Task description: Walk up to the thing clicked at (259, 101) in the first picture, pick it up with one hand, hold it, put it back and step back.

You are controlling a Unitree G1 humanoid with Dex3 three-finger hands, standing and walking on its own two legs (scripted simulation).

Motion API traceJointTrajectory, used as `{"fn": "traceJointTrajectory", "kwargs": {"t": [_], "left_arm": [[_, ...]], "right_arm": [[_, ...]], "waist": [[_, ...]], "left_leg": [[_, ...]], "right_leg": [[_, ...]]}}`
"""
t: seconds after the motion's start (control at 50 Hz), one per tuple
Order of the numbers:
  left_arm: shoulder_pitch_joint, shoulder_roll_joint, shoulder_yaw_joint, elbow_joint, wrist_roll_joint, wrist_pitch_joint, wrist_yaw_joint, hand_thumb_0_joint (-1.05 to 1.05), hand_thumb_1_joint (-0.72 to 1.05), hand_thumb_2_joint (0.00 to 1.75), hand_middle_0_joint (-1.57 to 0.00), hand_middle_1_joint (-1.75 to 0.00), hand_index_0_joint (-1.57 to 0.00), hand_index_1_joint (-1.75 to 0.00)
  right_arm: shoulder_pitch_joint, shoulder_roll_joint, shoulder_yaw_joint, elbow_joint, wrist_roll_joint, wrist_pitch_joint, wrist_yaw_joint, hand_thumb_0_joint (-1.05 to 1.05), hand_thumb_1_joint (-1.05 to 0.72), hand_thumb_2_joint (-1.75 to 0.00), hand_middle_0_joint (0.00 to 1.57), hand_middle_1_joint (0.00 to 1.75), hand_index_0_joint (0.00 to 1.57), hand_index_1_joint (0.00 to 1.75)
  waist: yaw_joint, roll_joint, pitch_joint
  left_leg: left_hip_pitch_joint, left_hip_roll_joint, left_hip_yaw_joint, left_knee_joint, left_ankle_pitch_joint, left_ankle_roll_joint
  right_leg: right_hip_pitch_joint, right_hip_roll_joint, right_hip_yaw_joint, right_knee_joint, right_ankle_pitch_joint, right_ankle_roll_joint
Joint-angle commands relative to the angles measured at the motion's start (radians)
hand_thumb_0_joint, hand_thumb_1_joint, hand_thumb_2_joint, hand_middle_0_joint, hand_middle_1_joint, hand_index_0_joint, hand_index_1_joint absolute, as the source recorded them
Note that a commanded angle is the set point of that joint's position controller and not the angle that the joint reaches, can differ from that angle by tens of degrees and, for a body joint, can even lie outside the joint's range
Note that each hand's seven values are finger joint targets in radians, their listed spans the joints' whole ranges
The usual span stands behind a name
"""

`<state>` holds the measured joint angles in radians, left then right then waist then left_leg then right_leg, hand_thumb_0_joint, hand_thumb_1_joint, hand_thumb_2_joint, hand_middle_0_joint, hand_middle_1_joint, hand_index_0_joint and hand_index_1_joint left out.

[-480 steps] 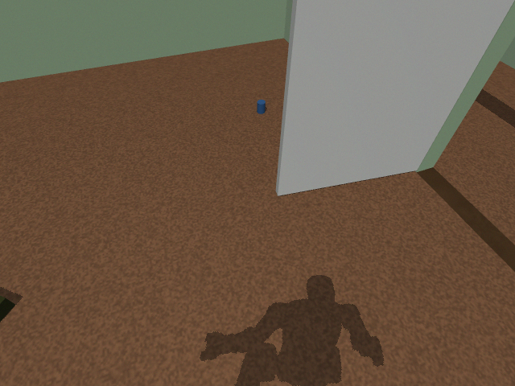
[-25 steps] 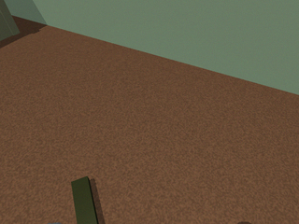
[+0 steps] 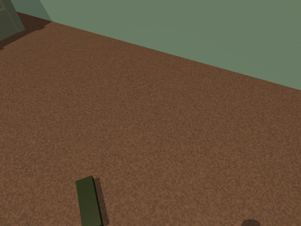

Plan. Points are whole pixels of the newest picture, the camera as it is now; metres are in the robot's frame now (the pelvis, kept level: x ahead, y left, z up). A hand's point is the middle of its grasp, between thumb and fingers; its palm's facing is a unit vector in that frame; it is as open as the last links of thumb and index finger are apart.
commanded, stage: stand
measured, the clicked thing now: out of the picture +0.45 -1.36 -0.74
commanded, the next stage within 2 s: none
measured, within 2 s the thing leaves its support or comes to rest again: neither
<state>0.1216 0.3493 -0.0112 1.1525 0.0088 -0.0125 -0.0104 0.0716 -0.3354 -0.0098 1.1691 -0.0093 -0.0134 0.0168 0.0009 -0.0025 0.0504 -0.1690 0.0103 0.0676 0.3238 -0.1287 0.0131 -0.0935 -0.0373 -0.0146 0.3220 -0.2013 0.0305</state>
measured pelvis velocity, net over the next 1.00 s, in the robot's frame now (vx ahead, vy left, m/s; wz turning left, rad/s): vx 0.01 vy -0.01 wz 0.00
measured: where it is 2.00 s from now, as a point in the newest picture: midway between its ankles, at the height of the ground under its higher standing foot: outside the picture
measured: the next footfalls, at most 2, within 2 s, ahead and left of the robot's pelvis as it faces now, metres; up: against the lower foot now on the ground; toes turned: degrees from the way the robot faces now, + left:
none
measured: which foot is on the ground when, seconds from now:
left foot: down 0.00-1.00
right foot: down 0.00-1.00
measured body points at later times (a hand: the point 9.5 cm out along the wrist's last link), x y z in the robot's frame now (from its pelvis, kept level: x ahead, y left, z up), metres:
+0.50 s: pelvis +0.01 -0.01 +0.00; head +0.02 +0.00 +0.45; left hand +0.09 +0.29 -0.13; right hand +0.09 -0.31 -0.13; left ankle +0.03 +0.11 -0.75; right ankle -0.02 -0.14 -0.75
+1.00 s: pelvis +0.01 -0.01 +0.00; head +0.02 -0.01 +0.45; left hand +0.09 +0.29 -0.13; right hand +0.10 -0.31 -0.13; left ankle +0.03 +0.11 -0.75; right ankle -0.02 -0.14 -0.75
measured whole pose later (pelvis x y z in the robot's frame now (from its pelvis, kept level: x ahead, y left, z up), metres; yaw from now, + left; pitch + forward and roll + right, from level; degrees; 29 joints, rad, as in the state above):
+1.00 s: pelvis +0.01 -0.01 +0.00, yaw +0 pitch -2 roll +0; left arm 0.11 0.35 -0.01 1.13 0.01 -0.01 -0.01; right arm 0.08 -0.34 0.00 1.15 -0.01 -0.01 0.01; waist 0.00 -0.01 0.04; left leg -0.13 0.02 0.06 0.31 -0.15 0.00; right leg -0.05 -0.03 -0.02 0.29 -0.21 0.02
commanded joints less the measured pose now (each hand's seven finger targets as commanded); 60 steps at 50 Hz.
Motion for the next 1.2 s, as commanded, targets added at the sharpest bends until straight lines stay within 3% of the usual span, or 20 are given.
{"fn": "traceJointTrajectory", "kwargs": {"t": [0.0, 0.2, 0.3, 0.38, 0.5, 0.6, 0.86, 0.96, 1.08, 1.16, 1.18], "left_arm": [[-0.045, 0.211, 0.045, -0.065, -0.003, -0.022, 0.019, 0.00, 0.90, 0.90, -0.20, -0.30, -0.20, -0.30], [-0.060, 0.213, 0.049, -0.072, -0.002, -0.017, 0.020, 0.00, 0.90, 0.90, -0.20, -0.30, -0.20, -0.30], [-0.056, 0.207, 0.048, -0.071, 0.002, -0.016, 0.019, 0.00, 0.90, 0.90, -0.20, -0.30, -0.20, -0.30], [-0.064, 0.208, 0.049, -0.078, 0.000, -0.019, 0.020, 0.00, 0.90, 0.90, -0.20, -0.30, -0.20, -0.30], [-0.066, 0.212, 0.049, -0.081, -0.001, -0.018, 0.020, 0.00, 0.90, 0.90, -0.20, -0.30, -0.20, -0.30], [-0.056, 0.211, 0.050, -0.082, 0.001, -0.018, 0.020, 0.00, 0.90, 0.90, -0.20, -0.30, -0.20, -0.30], [-0.052, 0.214, 0.049, -0.085, 0.001, -0.016, 0.021, 0.00, 0.90, 0.90, -0.20, -0.30, -0.20, -0.30], [-0.047, 0.206, 0.046, -0.083, 0.001, -0.015, 0.021, 0.00, 0.90, 0.90, -0.20, -0.30, -0.20, -0.30], [-0.042, 0.209, 0.047, -0.088, 0.001, -0.017, 0.020, 0.00, 0.90, 0.90, -0.20, -0.30, -0.20, -0.30], [-0.042, 0.216, 0.048, -0.087, 0.000, -0.016, 0.020, 0.00, 0.90, 0.90, -0.20, -0.30, -0.20, -0.30], [-0.045, 0.213, 0.048, -0.087, 0.000, -0.015, 0.019, 0.00, 0.90, 0.90, -0.20, -0.30, -0.20, -0.30]], "right_arm": [[-0.054, -0.221, -0.034, -0.061, 0.001, -0.023, -0.017, 0.00, -0.90, -0.90, 0.20, 0.30, 0.20, 0.30], [-0.056, -0.215, -0.031, -0.063, 0.000, -0.021, -0.021, 0.00, -0.90, -0.90, 0.20, 0.30, 0.20, 0.30], [-0.059, -0.220, -0.032, -0.067, 0.002, -0.018, -0.020, 0.00, -0.90, -0.90, 0.20, 0.30, 0.20, 0.30], [-0.055, -0.219, -0.033, -0.068, 0.000, -0.020, -0.020, 0.00, -0.90, -0.90, 0.20, 0.30, 0.20, 0.30], [-0.054, -0.221, -0.031, -0.068, 0.002, -0.019, -0.021, 0.00, -0.90, -0.90, 0.20, 0.30, 0.20, 0.30], [-0.052, -0.221, -0.031, -0.071, 0.001, -0.019, -0.022, 0.00, -0.90, -0.90, 0.20, 0.30, 0.20, 0.30], [-0.041, -0.220, -0.030, -0.072, 0.000, -0.019, -0.024, 0.00, -0.90, -0.90, 0.20, 0.30, 0.20, 0.30], [-0.040, -0.225, -0.031, -0.072, 0.002, -0.017, -0.024, 0.00, -0.90, -0.90, 0.20, 0.30, 0.20, 0.30], [-0.031, -0.225, -0.032, -0.074, 0.000, -0.017, -0.022, 0.00, -0.90, -0.90, 0.20, 0.30, 0.20, 0.30], [-0.039, -0.222, -0.030, -0.076, 0.000, -0.021, -0.022, 0.00, -0.90, -0.90, 0.20, 0.30, 0.20, 0.30], [-0.028, -0.221, -0.028, -0.073, 0.001, -0.020, -0.023, 0.00, -0.90, -0.90, 0.20, 0.30, 0.20, 0.30]], "waist": [[-0.011, -0.002, -0.113], [-0.011, 0.005, -0.081], [-0.010, 0.000, -0.057], [-0.009, 0.004, -0.090], [-0.009, 0.000, -0.082], [-0.007, 0.002, -0.101], [-0.006, -0.003, -0.086], [-0.008, 0.006, -0.071], [-0.008, 0.004, -0.067], [-0.006, 0.011, -0.082], [-0.008, 0.009, -0.072]], "left_leg": [[0.110, 0.138, -0.126, -0.038, 0.144, 0.002], [0.087, 0.138, -0.124, -0.045, 0.150, -0.005], [0.075, 0.133, -0.129, -0.060, 0.076, -0.007], [0.100, 0.141, -0.128, -0.049, 0.139, -0.005], [0.099, 0.136, -0.123, -0.048, 0.114, -0.005], [0.122, 0.142, -0.121, -0.041, 0.165, -0.003], [0.116, 0.141, -0.120, -0.044, 0.182, -0.003], [0.105, 0.137, -0.119, -0.047, 0.125, -0.002], [0.103, 0.135, -0.117, -0.053, 0.107, -0.002], [0.114, 0.140, -0.122, -0.049, 0.152, -0.002], [0.099, 0.135, -0.118, -0.053, 0.118, -0.002]], "right_leg": [[-0.035, -0.104, 0.090, -0.054, 0.129, -0.040], [-0.022, -0.106, 0.084, -0.062, 0.141, -0.038], [-0.035, -0.102, 0.081, -0.078, 0.086, -0.039], [-0.014, -0.106, 0.082, -0.070, 0.123, -0.041], [-0.017, -0.107, 0.085, -0.078, 0.126, -0.043], [-0.013, -0.106, 0.081, -0.068, 0.156, -0.043], [-0.009, -0.105, 0.077, -0.071, 0.170, -0.044], [-0.017, -0.108, 0.083, -0.083, 0.130, -0.044], [-0.024, -0.106, 0.086, -0.090, 0.113, -0.045], [-0.008, -0.106, 0.084, -0.075, 0.142, -0.048], [-0.010, -0.109, 0.088, -0.084, 0.126, -0.047]]}}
